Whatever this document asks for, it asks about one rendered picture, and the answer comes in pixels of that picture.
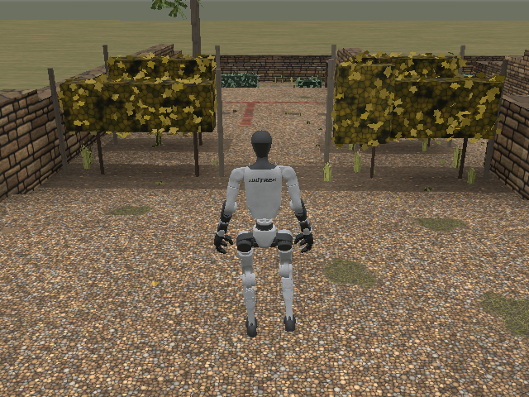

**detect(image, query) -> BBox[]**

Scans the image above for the right robot hand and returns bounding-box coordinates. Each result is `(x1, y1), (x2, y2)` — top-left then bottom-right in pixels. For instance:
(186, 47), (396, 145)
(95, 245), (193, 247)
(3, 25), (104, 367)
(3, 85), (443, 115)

(294, 233), (314, 253)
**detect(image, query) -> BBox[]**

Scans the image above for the left robot upper arm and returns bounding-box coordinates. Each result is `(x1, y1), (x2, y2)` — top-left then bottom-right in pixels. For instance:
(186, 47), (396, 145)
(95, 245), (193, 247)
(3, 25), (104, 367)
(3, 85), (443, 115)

(224, 167), (245, 213)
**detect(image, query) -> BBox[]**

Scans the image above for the left robot hand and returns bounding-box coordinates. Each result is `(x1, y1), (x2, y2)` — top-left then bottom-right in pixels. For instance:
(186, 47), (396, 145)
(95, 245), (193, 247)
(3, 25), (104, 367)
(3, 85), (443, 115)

(214, 234), (233, 254)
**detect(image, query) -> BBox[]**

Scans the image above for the right robot upper arm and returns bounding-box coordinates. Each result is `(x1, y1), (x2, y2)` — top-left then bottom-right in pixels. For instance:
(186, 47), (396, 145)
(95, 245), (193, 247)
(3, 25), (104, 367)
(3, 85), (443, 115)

(279, 165), (303, 211)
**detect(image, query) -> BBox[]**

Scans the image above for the humanoid robot torso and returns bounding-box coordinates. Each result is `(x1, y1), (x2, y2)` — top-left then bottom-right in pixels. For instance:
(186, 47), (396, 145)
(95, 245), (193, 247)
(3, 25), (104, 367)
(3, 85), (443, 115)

(244, 162), (282, 248)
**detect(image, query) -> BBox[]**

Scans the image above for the robot left forearm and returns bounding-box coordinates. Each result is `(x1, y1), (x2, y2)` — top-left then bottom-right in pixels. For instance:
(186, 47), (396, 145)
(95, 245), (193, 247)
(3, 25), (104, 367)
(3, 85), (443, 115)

(216, 200), (232, 237)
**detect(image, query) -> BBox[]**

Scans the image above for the robot head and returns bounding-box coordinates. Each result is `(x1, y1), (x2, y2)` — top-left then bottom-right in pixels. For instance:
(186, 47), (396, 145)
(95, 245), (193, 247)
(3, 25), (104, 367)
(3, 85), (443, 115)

(248, 130), (277, 170)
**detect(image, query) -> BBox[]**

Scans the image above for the robot right forearm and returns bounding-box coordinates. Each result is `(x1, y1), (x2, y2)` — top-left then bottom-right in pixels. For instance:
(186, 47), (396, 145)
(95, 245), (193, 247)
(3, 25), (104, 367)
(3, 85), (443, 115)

(294, 199), (312, 235)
